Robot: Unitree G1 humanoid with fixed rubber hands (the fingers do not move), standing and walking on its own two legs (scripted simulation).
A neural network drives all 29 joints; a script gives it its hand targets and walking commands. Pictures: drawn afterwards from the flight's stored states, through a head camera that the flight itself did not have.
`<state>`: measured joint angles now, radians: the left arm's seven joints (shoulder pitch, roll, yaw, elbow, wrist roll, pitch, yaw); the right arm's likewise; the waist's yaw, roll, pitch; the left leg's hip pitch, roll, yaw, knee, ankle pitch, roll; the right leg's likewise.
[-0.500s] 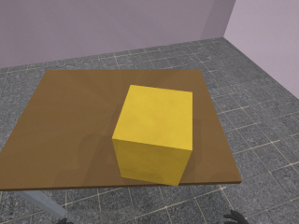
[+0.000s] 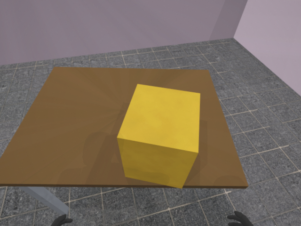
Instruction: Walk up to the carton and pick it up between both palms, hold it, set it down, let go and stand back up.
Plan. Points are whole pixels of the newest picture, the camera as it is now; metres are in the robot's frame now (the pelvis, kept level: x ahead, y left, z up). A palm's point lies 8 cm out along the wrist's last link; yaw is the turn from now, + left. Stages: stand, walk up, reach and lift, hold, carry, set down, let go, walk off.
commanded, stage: reach and lift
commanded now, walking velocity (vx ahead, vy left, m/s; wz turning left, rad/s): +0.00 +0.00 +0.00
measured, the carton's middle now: (160, 137) +0.39 -0.03 -0.03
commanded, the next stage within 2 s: none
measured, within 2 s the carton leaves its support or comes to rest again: neither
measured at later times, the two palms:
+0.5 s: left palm (66, 202) +0.21 +0.24 -0.06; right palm (241, 218) +0.16 -0.23 -0.06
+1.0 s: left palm (69, 199) +0.21 +0.22 -0.04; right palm (233, 210) +0.17 -0.21 -0.03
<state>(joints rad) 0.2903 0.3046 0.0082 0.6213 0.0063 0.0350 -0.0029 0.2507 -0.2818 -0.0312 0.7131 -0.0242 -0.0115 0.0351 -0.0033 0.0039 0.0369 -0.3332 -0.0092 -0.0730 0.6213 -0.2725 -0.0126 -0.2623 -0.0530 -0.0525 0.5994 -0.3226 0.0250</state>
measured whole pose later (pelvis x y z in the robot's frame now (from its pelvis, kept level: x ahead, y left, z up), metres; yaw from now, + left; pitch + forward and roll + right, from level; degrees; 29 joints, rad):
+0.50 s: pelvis +0.03 -0.01 +0.02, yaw -5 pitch -6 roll +0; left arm 0.16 0.26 0.09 0.54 0.01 0.11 -0.04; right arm 0.20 -0.13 -0.01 0.72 0.00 -0.26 -0.04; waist 0.03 -0.05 0.12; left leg -0.06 0.05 0.04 0.41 -0.23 -0.03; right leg -0.04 -0.01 0.03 0.40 -0.25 0.02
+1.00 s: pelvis +0.03 +0.01 +0.02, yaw -5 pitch -7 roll -1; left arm 0.25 0.24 -0.03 0.55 -0.10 -0.23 -0.06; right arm 0.24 -0.09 -0.01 0.72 0.10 -0.44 -0.07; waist 0.04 -0.03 0.06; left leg -0.04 0.04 0.04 0.41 -0.25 -0.01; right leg 0.01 -0.02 0.03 0.34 -0.23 0.04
